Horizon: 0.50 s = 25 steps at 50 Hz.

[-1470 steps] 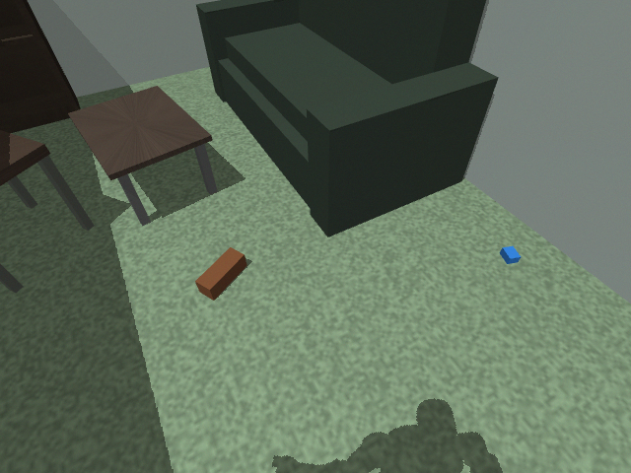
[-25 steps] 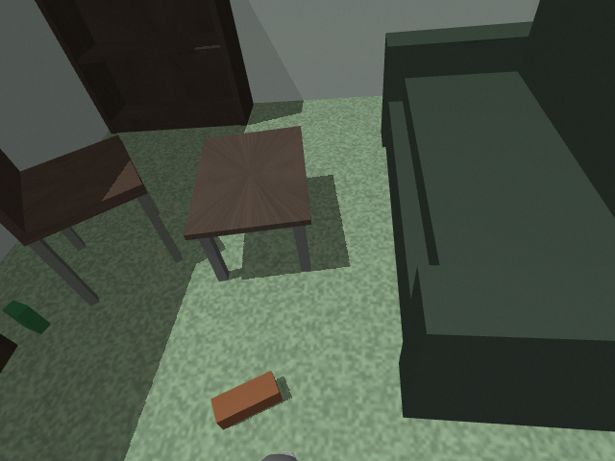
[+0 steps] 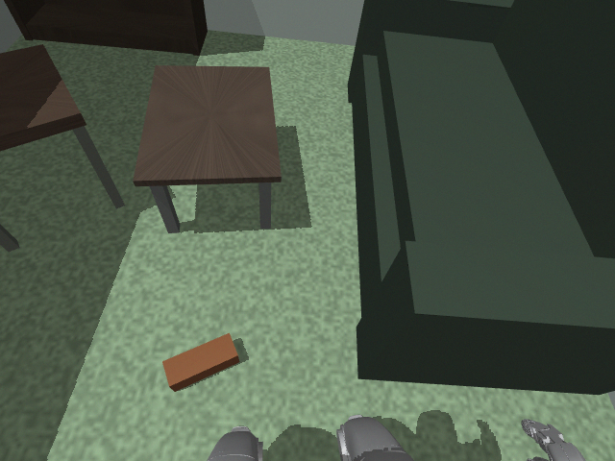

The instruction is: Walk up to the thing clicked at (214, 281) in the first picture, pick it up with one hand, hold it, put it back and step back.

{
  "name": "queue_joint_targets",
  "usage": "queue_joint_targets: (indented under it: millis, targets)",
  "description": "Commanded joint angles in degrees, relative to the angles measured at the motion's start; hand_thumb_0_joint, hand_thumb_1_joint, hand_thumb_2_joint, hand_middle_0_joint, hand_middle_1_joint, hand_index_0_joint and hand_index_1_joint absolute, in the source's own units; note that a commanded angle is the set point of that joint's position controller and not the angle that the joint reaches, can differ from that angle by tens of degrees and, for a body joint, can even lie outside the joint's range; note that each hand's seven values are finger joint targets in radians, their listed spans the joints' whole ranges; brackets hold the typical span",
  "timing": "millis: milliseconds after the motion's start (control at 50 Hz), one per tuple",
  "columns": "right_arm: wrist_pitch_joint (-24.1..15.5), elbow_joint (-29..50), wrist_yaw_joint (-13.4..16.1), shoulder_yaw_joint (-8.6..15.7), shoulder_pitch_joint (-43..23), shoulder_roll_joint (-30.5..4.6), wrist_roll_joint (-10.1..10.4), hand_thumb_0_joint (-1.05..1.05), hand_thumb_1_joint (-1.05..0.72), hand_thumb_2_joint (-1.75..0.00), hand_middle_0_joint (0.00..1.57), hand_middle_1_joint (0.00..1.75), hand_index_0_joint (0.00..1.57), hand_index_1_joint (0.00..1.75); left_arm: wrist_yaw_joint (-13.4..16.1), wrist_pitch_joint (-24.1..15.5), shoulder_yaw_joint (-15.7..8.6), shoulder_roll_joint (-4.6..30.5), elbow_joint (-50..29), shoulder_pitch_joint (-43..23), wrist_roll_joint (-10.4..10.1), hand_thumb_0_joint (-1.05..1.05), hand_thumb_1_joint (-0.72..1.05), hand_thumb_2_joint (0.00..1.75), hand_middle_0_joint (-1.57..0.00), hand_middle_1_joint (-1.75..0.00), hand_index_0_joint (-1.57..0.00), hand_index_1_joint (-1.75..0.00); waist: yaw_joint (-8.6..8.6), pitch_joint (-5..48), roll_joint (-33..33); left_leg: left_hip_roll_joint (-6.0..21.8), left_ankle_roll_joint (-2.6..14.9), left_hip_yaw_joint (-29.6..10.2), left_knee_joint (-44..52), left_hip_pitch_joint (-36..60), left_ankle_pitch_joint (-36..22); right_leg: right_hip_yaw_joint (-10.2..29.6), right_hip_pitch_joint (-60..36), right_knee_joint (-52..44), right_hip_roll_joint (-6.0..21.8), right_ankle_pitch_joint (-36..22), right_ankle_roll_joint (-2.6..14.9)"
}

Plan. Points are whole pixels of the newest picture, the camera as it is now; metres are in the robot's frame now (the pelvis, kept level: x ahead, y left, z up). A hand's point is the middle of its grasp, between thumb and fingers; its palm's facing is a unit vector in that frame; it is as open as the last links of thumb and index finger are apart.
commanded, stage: walk up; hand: left
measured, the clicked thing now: (202, 361) +0.42 +0.29 -0.71
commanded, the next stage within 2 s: none
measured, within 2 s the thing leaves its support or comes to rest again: neither
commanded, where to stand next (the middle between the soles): +0.09 -0.02 m, yaw +0 degrees
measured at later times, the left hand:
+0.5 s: hand out of the picture +0.04 +0.26 -0.12, palm faces -0.02 -0.90 -0.43, open 7.4 cm
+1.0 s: hand out of the picture +0.06 +0.27 -0.18, palm faces -0.13 -0.93 -0.35, open 7.4 cm
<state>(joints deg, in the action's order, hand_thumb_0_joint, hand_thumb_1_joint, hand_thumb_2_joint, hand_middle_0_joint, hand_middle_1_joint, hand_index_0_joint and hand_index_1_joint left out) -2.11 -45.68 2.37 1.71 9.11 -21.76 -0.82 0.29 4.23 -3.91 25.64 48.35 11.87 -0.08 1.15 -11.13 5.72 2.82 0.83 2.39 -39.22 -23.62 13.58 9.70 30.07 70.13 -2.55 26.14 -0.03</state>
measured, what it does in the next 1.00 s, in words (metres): steps on the spot: right foot, then left foot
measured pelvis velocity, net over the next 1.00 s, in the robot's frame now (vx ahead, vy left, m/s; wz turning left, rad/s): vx -0.05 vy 0.01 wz -0.11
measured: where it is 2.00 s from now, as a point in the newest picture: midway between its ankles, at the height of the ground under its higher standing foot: outside the picture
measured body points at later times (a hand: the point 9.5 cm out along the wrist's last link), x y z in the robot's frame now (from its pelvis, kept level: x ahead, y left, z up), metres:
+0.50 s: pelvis +0.01 -0.02 +0.01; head +0.03 -0.03 +0.46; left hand +0.05 +0.31 -0.09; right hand +0.06 -0.34 -0.12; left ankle +0.04 +0.11 -0.69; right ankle -0.04 -0.16 -0.72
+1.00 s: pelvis -0.05 +0.01 -0.01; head +0.04 +0.03 +0.43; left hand +0.07 +0.32 -0.15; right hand +0.08 -0.32 -0.09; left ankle +0.08 +0.12 -0.72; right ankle -0.08 -0.15 -0.66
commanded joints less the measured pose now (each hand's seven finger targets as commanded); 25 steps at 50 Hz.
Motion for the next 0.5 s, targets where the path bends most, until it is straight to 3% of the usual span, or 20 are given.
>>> queue_joint_targets:
  millis: [0, 60, 100, 120, 140, 160, 180, 200, 220, 240, 320, 360, 380, 420, 460, 480]
  targets:
    - [0.1, 4.4, 0.4, 5.1, 0.4, -15.6, -0.5, 0.00, -0.90, -0.90, 0.20, 0.30, 0.20, 0.30, 0.2, -1.7, -2.4, 8.2, -1.8, 6.6, -0.5, 0.00, 0.90, 0.90, -0.20, -0.30, -0.20, -0.30, -1.57, 15.4, -19.0, 11.6, 13.09, -9.0, 9.5, 9.9, -14.0, -4.0, -3.0, -8.3, 2.7, -1.0, -0.55]
    - [1.7, 5.0, -1.1, 5.6, -1.6, -17.4, -1.3, 0.00, -0.90, -0.90, 0.20, 0.30, 0.20, 0.30, -0.1, -3.4, -2.7, 8.6, 0.0, 8.4, 0.2, 0.00, 0.90, 0.90, -0.20, -0.30, -0.20, -0.30, -1.51, 17.8, -21.8, 11.0, 12.67, -9.7, 7.6, 6.7, 5.9, -10.4, -12.0, -23.8, 3.2, 1.6, -0.59]
    - [2.7, 4.3, -1.5, 5.3, -0.8, -16.6, -1.1, 0.00, -0.90, -0.90, 0.20, 0.30, 0.20, 0.30, -0.1, -4.5, -3.7, 8.5, 3.0, 13.0, 1.2, 0.00, 0.90, 0.90, -0.20, -0.30, -0.20, -0.30, 1.46, 17.3, -13.5, 9.0, 10.04, -7.2, -1.2, -0.8, 12.9, -9.4, -22.2, -38.5, 2.5, -3.3, 0.49]
    - [3.0, 3.8, -1.5, 4.0, 2.6, -13.2, -0.8, 0.00, -0.90, -0.90, 0.20, 0.30, 0.20, 0.30, 0.1, -5.1, -4.5, 10.5, 2.6, 12.1, 2.0, 0.00, 0.90, 0.90, -0.20, -0.30, -0.20, -0.30, 1.69, 14.7, -3.8, 4.7, 6.66, -4.0, -9.3, -6.9, 17.7, -2.0, -23.9, -43.9, 3.5, 1.9, 2.07]
    - [2.7, 4.1, -1.4, 2.5, 4.0, -8.7, -0.3, 0.00, -0.90, -0.90, 0.20, 0.30, 0.20, 0.30, 0.3, -5.4, -5.3, 14.2, 0.3, 8.0, 3.3, 0.00, 0.90, 0.90, -0.20, -0.30, -0.20, -0.30, 0.50, 10.4, 10.0, -1.4, 1.78, -0.3, -17.5, -19.5, 22.1, 20.8, -22.3, -50.3, 15.8, 11.1, 7.06]
    - [2.2, 4.1, -0.4, 3.6, -2.1, -12.6, -0.3, 0.00, -0.90, -0.90, 0.20, 0.30, 0.20, 0.30, 0.5, -5.2, -5.6, 18.2, -2.1, 3.5, 3.2, 0.00, 0.90, 0.90, -0.20, -0.30, -0.20, -0.30, 3.00, 7.7, 5.0, -2.1, 0.33, -9.4, -19.2, -14.4, 20.4, 28.6, -10.8, -53.2, 23.0, 13.3, 14.01]
    - [1.7, 2.6, -0.2, 4.7, -2.8, -15.7, -0.3, 0.00, -0.90, -0.90, 0.20, 0.30, 0.20, 0.30, 0.4, -5.1, -5.4, 19.0, -2.7, -1.5, 2.9, 0.00, 0.90, 0.90, -0.20, -0.30, -0.20, -0.30, 1.21, 4.3, 5.5, 0.1, 0.40, -9.8, -20.8, -7.4, 18.1, 27.7, -1.5, -54.6, 23.9, 16.9, 14.58]
    - [1.4, 0.4, -0.5, 4.9, -1.9, -16.4, 0.4, 0.00, -0.90, -0.90, 0.20, 0.30, 0.20, 0.30, 0.2, -5.2, -4.5, 14.7, -2.8, -3.3, 2.6, 0.00, 0.90, 0.90, -0.20, -0.30, -0.20, -0.30, -0.34, 1.1, 3.3, -0.1, 0.41, -8.1, -20.5, -5.8, 15.0, 19.5, -0.1, -52.6, 19.6, 12.6, 12.73]
    - [1.1, -1.2, -1.0, 4.3, -0.2, -14.8, 1.0, 0.00, -0.90, -0.90, 0.20, 0.30, 0.20, 0.30, 0.5, -5.8, -3.7, 12.0, -2.3, -2.6, 2.4, 0.00, 0.90, 0.90, -0.20, -0.30, -0.20, -0.30, -1.01, 1.7, 2.9, -1.1, 0.01, -6.9, -18.4, -8.1, 12.7, 12.3, -7.2, -48.7, 14.9, 1.1, 10.59]
    - [1.1, -2.1, -1.2, 3.7, 1.9, -13.3, 1.0, 0.00, -0.90, -0.90, 0.20, 0.30, 0.20, 0.30, 0.5, -6.4, -3.6, 11.2, -1.3, -0.9, 2.1, 0.00, 0.90, 0.90, -0.20, -0.30, -0.20, -0.30, -0.90, 3.9, 4.7, -1.9, -0.13, -6.1, -17.5, -8.6, 11.3, 9.2, -11.4, -47.3, 13.9, -4.0, 9.88]
    - [0.0, -1.5, -2.8, 3.9, 0.7, -14.9, -0.6, 0.00, -0.90, -0.90, 0.20, 0.30, 0.20, 0.30, -0.2, -7.8, -5.4, 14.9, -0.3, 8.4, 2.0, 0.00, 0.90, 0.90, -0.20, -0.30, -0.20, -0.30, 3.70, 6.3, 7.0, -1.8, -0.37, -3.3, -13.6, -15.1, 13.7, 14.6, -25.1, -48.3, 16.9, 0.6, 13.23]
    - [-0.3, -0.5, -3.8, 4.3, -1.1, -14.7, -1.0, 0.00, -0.90, -0.90, 0.20, 0.30, 0.20, 0.30, -0.3, -8.2, -5.4, 14.7, -0.1, 11.2, 1.6, 0.00, 0.90, 0.90, -0.20, -0.30, -0.20, -0.30, 4.92, 5.9, 5.9, -1.3, -0.08, -4.0, -11.4, -18.0, 13.8, 16.1, -30.1, -49.8, 18.2, 2.5, 13.88]
    - [-0.4, 0.2, -4.3, 4.4, -1.9, -14.3, -1.1, 0.00, -0.90, -0.90, 0.20, 0.30, 0.20, 0.30, -0.3, -8.5, -5.3, 14.5, -0.1, 12.3, 1.5, 0.00, 0.90, 0.90, -0.20, -0.30, -0.20, -0.30, 5.21, 5.9, 5.2, -0.9, 0.05, -4.4, -10.0, -18.6, 13.8, 16.5, -31.9, -49.8, 18.9, 0.5, 14.22]
    - [-0.8, 0.8, -4.8, 4.3, -2.0, -13.4, -1.2, 0.00, -0.90, -0.90, 0.20, 0.30, 0.20, 0.30, -0.3, -8.7, -5.1, 15.0, -0.7, 12.2, 1.3, 0.00, 0.90, 0.90, -0.20, -0.30, -0.20, -0.30, 4.64, 5.9, 4.2, -0.3, 0.34, -4.1, -6.8, -15.7, 13.9, 14.9, -31.1, -48.5, 20.1, -7.5, 14.63]
    - [-1.1, 0.9, -5.2, 4.6, -0.3, -12.5, -0.9, 0.00, -0.90, -0.90, 0.20, 0.30, 0.20, 0.30, -0.4, -8.9, -4.5, 15.2, -1.8, 9.5, 1.2, 0.00, 0.90, 0.90, -0.20, -0.30, -0.20, -0.30, 2.79, 6.1, 4.3, -0.2, 0.75, -3.2, -3.7, -9.7, 11.4, 10.5, -26.6, -47.3, 20.2, -16.1, 14.01]
    - [-1.2, 0.1, -5.1, 4.6, 1.1, -12.2, -0.5, 0.00, -0.90, -0.90, 0.20, 0.30, 0.20, 0.30, -0.4, -8.9, -3.9, 14.5, -2.5, 7.1, 1.1, 0.00, 0.90, 0.90, -0.20, -0.30, -0.20, -0.30, 1.62, 6.1, 4.0, -0.8, 0.85, -2.0, -1.1, -4.4, 9.7, 6.4, -22.8, -46.1, 18.8, -20.8, 13.05]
